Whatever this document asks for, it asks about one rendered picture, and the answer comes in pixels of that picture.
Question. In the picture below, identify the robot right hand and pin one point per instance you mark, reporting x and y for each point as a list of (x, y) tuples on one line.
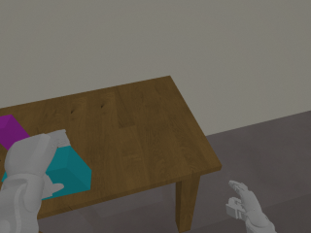
[(248, 201)]

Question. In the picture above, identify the robot left forearm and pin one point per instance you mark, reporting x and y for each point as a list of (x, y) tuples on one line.
[(20, 202)]

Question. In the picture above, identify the table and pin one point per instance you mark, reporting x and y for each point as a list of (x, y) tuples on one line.
[(133, 137)]

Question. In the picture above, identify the sponge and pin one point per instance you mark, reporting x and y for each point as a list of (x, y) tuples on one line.
[(70, 170)]

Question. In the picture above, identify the robot right forearm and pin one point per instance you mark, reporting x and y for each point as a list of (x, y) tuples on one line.
[(258, 222)]

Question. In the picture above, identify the robot left hand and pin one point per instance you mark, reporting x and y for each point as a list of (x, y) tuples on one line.
[(33, 155)]

